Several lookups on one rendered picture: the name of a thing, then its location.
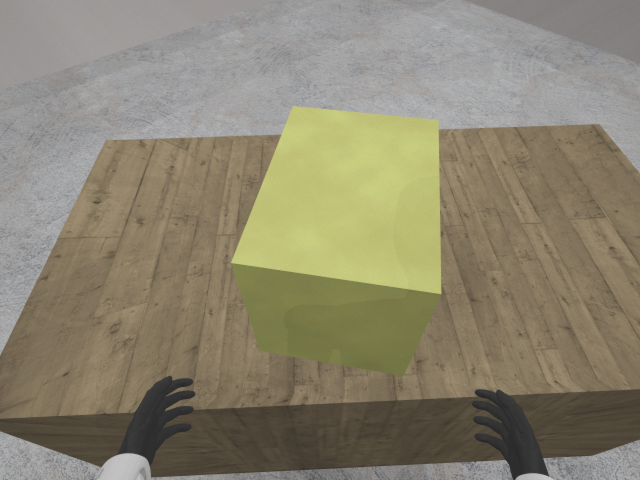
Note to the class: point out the robot left forearm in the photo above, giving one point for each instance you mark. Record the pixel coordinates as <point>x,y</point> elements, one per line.
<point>125,466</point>

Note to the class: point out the left robot hand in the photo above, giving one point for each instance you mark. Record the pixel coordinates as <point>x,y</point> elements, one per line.
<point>145,433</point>

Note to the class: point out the carton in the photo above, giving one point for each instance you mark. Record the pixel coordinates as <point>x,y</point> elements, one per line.
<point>340,259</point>

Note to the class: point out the right robot hand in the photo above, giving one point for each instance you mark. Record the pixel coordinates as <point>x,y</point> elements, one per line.
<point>519,445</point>

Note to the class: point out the pedestal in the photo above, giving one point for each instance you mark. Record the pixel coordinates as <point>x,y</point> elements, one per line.
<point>540,298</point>

